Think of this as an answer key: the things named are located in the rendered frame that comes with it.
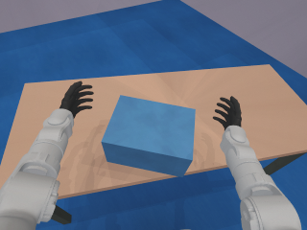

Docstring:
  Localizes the robot left forearm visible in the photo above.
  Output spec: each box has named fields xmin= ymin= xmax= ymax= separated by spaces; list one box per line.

xmin=0 ymin=108 xmax=74 ymax=204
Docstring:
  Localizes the carton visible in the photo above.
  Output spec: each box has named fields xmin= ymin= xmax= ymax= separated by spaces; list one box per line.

xmin=101 ymin=95 xmax=196 ymax=177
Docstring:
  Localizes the robot right upper arm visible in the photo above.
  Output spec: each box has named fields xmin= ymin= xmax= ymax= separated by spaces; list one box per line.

xmin=240 ymin=195 xmax=301 ymax=230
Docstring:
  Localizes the table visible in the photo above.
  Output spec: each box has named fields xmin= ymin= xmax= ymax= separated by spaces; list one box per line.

xmin=0 ymin=64 xmax=307 ymax=225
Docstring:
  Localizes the robot left upper arm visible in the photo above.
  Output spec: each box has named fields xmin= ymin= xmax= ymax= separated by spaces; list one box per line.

xmin=0 ymin=171 xmax=60 ymax=230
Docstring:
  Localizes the left robot hand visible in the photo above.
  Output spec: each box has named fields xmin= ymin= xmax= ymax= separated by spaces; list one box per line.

xmin=59 ymin=80 xmax=94 ymax=119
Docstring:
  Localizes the right robot hand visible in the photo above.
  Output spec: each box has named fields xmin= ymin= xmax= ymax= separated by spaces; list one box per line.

xmin=213 ymin=96 xmax=242 ymax=130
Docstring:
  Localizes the robot right forearm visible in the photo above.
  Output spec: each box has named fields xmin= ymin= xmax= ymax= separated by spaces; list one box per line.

xmin=220 ymin=126 xmax=302 ymax=230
